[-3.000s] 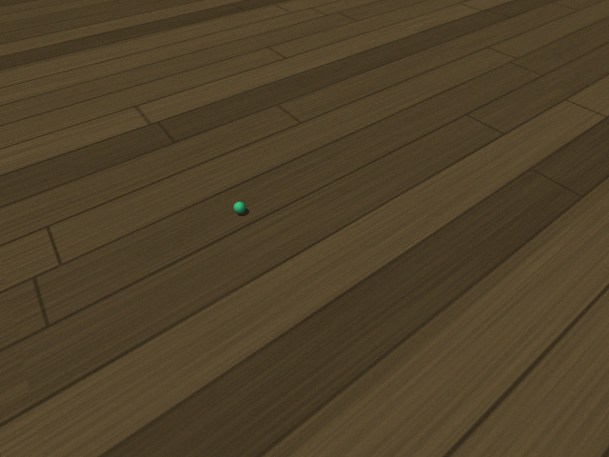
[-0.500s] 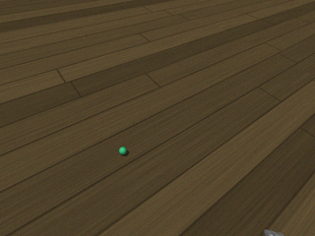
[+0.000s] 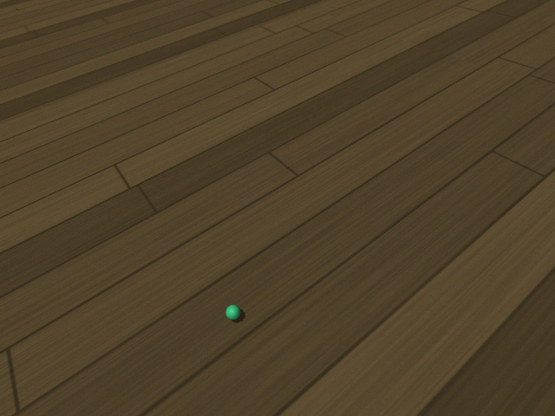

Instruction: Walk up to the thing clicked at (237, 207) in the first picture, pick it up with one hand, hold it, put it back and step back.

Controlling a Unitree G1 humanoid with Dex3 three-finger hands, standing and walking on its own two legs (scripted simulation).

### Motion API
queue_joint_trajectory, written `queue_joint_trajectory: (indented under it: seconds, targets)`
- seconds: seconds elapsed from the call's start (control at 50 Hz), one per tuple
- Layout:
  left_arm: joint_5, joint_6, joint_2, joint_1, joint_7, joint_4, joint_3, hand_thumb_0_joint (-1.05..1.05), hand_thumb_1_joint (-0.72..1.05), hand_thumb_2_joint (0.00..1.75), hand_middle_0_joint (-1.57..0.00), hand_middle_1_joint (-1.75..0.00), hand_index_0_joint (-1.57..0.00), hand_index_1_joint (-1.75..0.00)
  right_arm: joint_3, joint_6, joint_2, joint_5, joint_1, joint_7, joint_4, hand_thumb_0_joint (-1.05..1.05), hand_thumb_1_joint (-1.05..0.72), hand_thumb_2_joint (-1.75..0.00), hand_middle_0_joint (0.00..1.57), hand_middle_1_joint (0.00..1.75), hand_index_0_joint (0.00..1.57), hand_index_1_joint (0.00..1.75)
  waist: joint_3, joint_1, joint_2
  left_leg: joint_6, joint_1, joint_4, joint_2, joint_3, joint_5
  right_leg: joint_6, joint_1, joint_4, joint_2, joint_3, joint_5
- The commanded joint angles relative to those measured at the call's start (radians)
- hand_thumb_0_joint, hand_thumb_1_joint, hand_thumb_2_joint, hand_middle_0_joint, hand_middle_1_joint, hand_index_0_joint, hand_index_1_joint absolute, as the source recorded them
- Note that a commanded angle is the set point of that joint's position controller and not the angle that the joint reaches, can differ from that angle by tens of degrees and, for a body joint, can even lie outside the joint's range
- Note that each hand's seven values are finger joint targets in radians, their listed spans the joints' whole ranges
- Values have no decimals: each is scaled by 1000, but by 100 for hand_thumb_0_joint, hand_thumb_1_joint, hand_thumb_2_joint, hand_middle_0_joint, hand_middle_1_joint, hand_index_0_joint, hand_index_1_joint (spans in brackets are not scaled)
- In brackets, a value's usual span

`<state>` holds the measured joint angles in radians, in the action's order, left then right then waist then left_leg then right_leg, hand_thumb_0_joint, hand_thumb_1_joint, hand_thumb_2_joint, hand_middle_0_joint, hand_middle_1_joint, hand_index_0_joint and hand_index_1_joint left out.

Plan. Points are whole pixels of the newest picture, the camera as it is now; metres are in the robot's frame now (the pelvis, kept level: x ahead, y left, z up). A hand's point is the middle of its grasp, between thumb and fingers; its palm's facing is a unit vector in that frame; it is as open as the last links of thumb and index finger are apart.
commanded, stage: walk up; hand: left
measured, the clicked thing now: (233, 312) +0.62 +0.27 -0.74
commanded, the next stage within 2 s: stand in 1.86 s
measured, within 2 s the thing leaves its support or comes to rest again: neither
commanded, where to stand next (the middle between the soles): +0.24 +0.04 m, yaw -1 degrees
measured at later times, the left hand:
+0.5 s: hand (101, 410) +0.18 +0.34 -0.16, palm faces -0.04 -0.94 -0.34, open 7.4 cm
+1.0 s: hand (137, 357) +0.26 +0.29 -0.14, palm faces -0.06 -0.93 -0.36, open 7.4 cm
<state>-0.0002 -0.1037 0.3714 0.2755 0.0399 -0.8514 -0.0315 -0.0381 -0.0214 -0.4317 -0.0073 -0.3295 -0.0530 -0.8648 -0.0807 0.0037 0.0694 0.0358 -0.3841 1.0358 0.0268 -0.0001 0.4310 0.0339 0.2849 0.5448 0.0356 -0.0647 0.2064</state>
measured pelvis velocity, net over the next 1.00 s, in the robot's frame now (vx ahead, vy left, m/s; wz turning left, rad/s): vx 0.16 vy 0.05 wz -0.02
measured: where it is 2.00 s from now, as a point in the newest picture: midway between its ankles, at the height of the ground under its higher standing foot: outside the picture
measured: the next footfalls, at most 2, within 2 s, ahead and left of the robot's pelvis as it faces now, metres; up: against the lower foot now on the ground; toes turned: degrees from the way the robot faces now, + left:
left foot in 0.30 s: +0.23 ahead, +0.18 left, +0.00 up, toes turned +2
right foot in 0.72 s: +0.24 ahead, -0.07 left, +0.00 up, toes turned -1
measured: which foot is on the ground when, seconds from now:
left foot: up 0.00-0.28, down 0.30-1.00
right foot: down 0.00-0.34, up 0.36-0.70, down 0.72-1.00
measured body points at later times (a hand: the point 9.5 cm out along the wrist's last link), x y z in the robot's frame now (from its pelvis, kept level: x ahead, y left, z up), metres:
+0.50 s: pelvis +0.14 +0.07 +0.00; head +0.16 +0.10 +0.45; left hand +0.18 +0.39 -0.14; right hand +0.23 -0.24 -0.09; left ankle +0.20 +0.18 -0.73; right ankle +0.14 -0.09 -0.67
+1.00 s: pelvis +0.16 +0.05 +0.00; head +0.18 +0.03 +0.45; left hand +0.27 +0.34 -0.12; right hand +0.24 -0.25 -0.14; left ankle +0.20 +0.17 -0.73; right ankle +0.20 -0.07 -0.73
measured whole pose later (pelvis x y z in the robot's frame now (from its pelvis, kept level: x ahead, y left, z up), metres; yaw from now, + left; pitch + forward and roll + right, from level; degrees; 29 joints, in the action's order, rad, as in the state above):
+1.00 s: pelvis +0.16 +0.05 +0.00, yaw -1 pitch -3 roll +1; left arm 0.00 -0.02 0.35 0.12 0.01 -1.02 0.01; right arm 0.01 -0.01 -0.36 0.00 -0.14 -0.02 -1.03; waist -0.08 -0.01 0.02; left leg -0.01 -0.24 0.52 0.03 -0.08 0.23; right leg 0.00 0.28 0.56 0.03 -0.01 0.23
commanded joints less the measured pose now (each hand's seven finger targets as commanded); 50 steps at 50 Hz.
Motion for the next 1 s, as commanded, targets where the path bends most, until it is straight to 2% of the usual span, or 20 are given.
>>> queue_joint_trajectory:
  seconds: [0.0, 0.12, 0.2, 0.24, 0.28, 0.3, 0.32, 0.34, 0.36, 0.42, 0.5, 0.62, 0.68, 0.7, 0.72, 0.74, 0.76, 0.82, 0.92, 0.98]
  targets:
    - [-3, -18, 300, 77, -27, 48, -91, 0, 90, 90, -20, -30, -20, -30, -65, -18, -166, 1, -73, 1, 49, 0, -90, -90, 20, 30, 20, 30, 34, 10, -221, -15, -148, -25, 43, 55, -119, 155, -122, -286, 209, 254, -51]
    - [10, -14, 314, 72, -19, 81, -104, 0, 90, 90, -20, -30, -20, -30, -76, -19, -163, -17, 50, -21, 80, 0, -90, -90, 20, 30, 20, 30, -20, 38, -210, -53, -137, -269, 83, 5, -193, 183, -57, -331, 215, 190, 205]
    - [9, -8, 319, 81, -17, 81, -98, 0, 90, 90, -20, -30, -20, -30, -78, -41, -152, -17, 92, -25, 89, 0, -90, -90, 20, 30, 20, 30, 8, 43, -194, -37, -18, -411, 60, -33, -235, 169, -51, -243, 215, 156, 104]
    - [6, 0, 330, 49, -16, 88, -95, 0, 90, 90, -20, -30, -20, -30, -83, -48, -153, -18, 48, -21, 73, 0, -90, -90, 20, 30, 20, 30, 29, -1, -171, -20, 110, -474, 44, -58, -250, 154, 11, -173, 225, 150, 92]
    - [8, 11, 269, 63, -20, 89, -68, 0, 90, 90, -20, -30, -20, -30, -98, -58, -191, -21, -65, -1, 32, 0, -90, -90, 20, 30, 20, 30, 90, -62, -47, 3, 309, -540, 2, -56, -179, 108, 84, 75, 150, 76, -19]
    - [1, 14, 193, 103, -23, 91, -37, 0, 90, 90, -20, -30, -20, -30, -112, -60, -248, -26, -112, 17, 20, 0, -90, -90, 20, 30, 20, 30, 131, -74, 164, 53, 379, -661, 162, 177, -93, 47, 165, 334, 64, -4, -12]
    - [-9, 22, 151, 148, -28, 85, -27, 0, 90, 90, -20, -30, -20, -30, -118, -63, -307, -24, -93, 26, 55, 0, -90, -90, 20, 30, 20, 30, 103, -45, 248, 137, 433, -754, 344, 514, -118, -5, 353, 466, -77, 2, 293]
    - [2, 37, 253, 151, -46, 50, -53, 0, 90, 90, -20, -30, -20, -30, -124, -56, -329, 2, -74, 24, 60, 0, -90, -90, 20, 30, 20, 30, 90, -47, 164, 229, 357, -746, 416, 570, -124, 11, 325, 552, -14, 70, 371]
    - [3, 40, 279, 122, -50, 45, -54, 0, 90, 90, -20, -30, -20, -30, -121, -51, -304, 7, -60, 26, 58, 0, -90, -90, 20, 30, 20, 30, 45, -45, 122, 255, 292, -736, 403, 527, -222, 12, 320, 600, 4, 99, 363]
    - [-12, 48, 249, 138, -42, 11, -51, 0, 90, 90, -20, -30, -20, -30, -80, -58, -216, 7, 16, 40, 80, 0, -90, -90, 20, 30, 20, 30, 19, -1, 82, 135, 195, -694, 235, 172, -524, 12, 219, 512, 28, 156, 218]
    - [-11, 71, 208, 148, -40, -18, -42, 0, 90, 90, -20, -30, -20, -30, -68, -53, -200, 6, 61, 54, 93, 0, -90, -90, 20, 30, 20, 30, 75, 10, 112, 152, 201, -671, 214, 78, -552, -20, 166, 400, 15, 104, 127]
    - [-4, 73, 190, 57, -50, -42, -45, 0, 90, 90, -20, -30, -20, -30, -57, -32, -203, 4, 111, 59, 88, 0, -90, -90, 20, 30, 20, 30, 92, 3, 102, 174, 96, -554, 257, 73, -685, -25, 6, 204, 7, 44, 75]
    - [6, 65, 206, 70, -53, -73, -50, 0, 90, 90, -20, -30, -20, -30, -41, -10, -172, 20, 170, 57, 83, 0, -90, -90, 20, 30, 20, 30, 125, 41, 25, 103, 39, -445, 205, 61, -414, 6, -133, -16, -7, 53, -34]
    - [14, 56, 235, 58, -57, -68, -54, 0, 90, 90, -20, -30, -20, -30, -28, -6, -135, 25, 160, 57, 77, 0, -90, -90, 20, 30, 20, 30, 144, 40, -70, 57, 28, -380, 169, 33, -301, 29, -154, -91, 64, 161, -86]
    - [25, 45, 289, -15, -58, -50, -62, 0, 90, 90, -20, -30, -20, -30, -16, -3, -96, 30, 120, 56, 70, 0, -90, -90, 20, 30, 20, 30, 130, -8, -227, 3, -12, -306, 77, -17, -164, 84, -118, -149, 207, 382, -140]
    - [11, 49, 306, -90, -55, -43, -56, 0, 90, 90, -20, -30, -20, -30, -18, 4, -109, 26, 126, 63, 45, 0, -90, -90, 20, 30, 20, 30, 101, -16, -226, -16, 55, -310, 8, -22, 32, 188, -4, -157, 291, 435, -169]
    - [11, 55, 312, -157, -52, -35, -51, 0, 90, 90, -20, -30, -20, -30, -30, 4, -134, 19, 93, 68, 0, 0, -90, -90, 20, 30, 20, 30, 89, -34, -253, -12, 174, -313, 21, -10, 32, 196, 116, -140, 293, 431, -140]
    - [2, 59, 225, -155, -50, -59, -22, 0, 90, 90, -20, -30, -20, -30, -32, -11, -158, 24, 153, 56, -46, 0, -90, -90, 20, 30, 20, 30, 105, -32, -194, 11, 239, -509, 79, 36, -208, 40, 87, -100, 133, 218, -96]
    - [7, 67, 221, -202, -44, -104, -21, 0, 90, 90, -20, -30, -20, -30, -7, -8, -140, 11, 205, 47, -107, 0, -90, -90, 20, 30, 20, 30, 66, -8, -192, 5, 180, -598, 77, 37, -93, 21, 39, -215, 126, 245, 200]
    - [5, 67, 210, -223, -41, -124, -17, 0, 90, 90, -20, -30, -20, -30, 0, -15, -143, 2, 213, 45, -148, 0, -90, -90, 20, 30, 20, 30, 69, -7, -137, -3, 196, -649, 83, 38, -136, 19, 16, -229, 121, 235, 163]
